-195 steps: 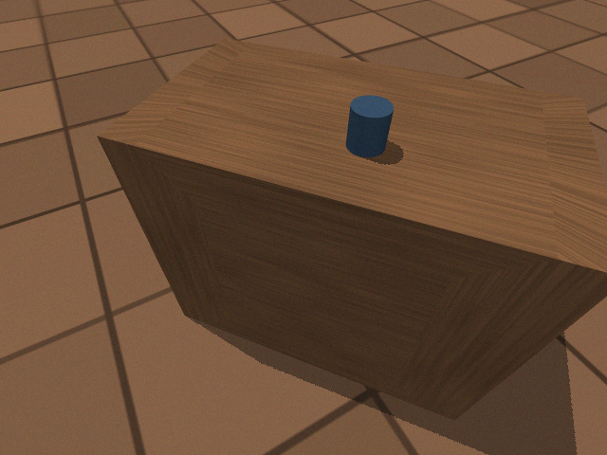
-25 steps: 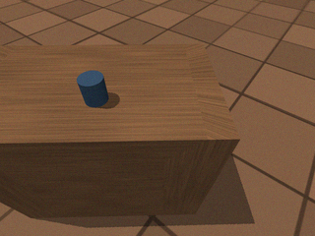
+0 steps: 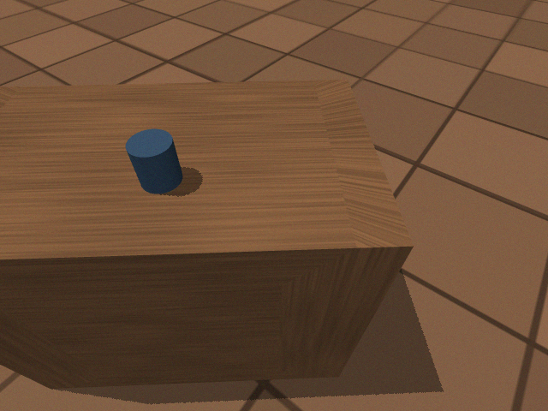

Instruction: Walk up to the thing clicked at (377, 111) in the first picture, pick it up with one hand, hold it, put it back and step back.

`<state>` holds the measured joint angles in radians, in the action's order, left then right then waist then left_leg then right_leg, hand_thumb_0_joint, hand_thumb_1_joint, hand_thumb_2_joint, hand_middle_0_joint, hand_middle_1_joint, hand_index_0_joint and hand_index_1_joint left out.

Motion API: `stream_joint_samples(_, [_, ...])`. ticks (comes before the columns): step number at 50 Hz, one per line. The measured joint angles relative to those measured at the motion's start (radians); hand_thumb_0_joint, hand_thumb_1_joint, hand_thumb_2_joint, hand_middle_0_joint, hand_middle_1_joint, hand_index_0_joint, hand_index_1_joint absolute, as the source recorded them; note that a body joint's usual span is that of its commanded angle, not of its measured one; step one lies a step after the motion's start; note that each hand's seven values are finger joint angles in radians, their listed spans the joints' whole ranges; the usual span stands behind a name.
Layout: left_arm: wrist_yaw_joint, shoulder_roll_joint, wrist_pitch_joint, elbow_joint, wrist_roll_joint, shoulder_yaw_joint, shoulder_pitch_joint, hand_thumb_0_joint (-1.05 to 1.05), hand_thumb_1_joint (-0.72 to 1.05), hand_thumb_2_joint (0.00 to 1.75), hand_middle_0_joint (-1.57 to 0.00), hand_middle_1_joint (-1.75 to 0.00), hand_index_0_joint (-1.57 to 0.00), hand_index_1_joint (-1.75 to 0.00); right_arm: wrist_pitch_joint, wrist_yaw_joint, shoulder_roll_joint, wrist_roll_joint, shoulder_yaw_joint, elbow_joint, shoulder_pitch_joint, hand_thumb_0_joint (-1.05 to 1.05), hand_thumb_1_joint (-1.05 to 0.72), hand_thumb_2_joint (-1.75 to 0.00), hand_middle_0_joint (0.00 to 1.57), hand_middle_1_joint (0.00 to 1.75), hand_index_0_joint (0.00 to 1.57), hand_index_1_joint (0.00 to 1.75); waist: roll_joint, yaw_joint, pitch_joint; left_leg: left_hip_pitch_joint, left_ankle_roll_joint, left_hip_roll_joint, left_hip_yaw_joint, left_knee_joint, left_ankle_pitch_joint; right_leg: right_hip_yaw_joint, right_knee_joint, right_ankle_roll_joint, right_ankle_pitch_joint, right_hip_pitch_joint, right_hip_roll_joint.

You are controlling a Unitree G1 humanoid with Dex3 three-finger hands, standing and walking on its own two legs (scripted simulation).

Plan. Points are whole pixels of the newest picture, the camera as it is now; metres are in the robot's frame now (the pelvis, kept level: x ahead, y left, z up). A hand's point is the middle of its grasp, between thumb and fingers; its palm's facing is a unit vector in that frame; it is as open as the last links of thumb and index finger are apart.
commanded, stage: stand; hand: left
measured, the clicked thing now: (156, 161) +0.53 +0.23 +0.06
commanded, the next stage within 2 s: none
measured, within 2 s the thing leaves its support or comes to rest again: neither
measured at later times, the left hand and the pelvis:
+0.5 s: hand out of the picture +0.08 +0.26 -0.15, palm faces -0.01 -0.93 -0.36, open 7.4 cm; pelvis +0.01 +0.00 +0.00, yaw +0 degrees
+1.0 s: hand out of the picture +0.09 +0.26 -0.15, palm faces -0.01 -0.93 -0.36, open 7.4 cm; pelvis +0.02 +0.00 +0.00, yaw +1 degrees
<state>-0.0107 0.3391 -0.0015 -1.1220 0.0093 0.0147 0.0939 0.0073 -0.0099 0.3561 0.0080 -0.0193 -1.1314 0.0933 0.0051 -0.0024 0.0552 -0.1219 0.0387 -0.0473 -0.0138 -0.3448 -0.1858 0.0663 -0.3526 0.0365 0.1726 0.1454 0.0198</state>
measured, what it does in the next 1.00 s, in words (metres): stands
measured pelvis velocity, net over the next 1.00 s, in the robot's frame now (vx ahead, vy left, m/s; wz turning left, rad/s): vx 0.02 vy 0.00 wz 0.01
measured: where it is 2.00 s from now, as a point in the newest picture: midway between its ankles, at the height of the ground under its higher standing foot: outside the picture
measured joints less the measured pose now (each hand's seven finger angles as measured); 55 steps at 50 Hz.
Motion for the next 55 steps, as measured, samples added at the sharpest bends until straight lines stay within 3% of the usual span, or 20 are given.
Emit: stream_joint_samples(55, [0.012,0.016,-0.005,0.015,-0.002,-0.018,0.026,0.01,0.90,0.90,-0.21,-0.30,-0.20,-0.30,-0.003,0.001,-0.001,-0.004,0.004,0.007,0.013,0.00,-0.90,-0.90,0.20,0.30,0.20,0.30,0.000,0.001,0.000,0.024,-0.003,0.008,0.010,0.010,-0.017,-0.012,0.009,0.003,0.023,-0.028,0.009])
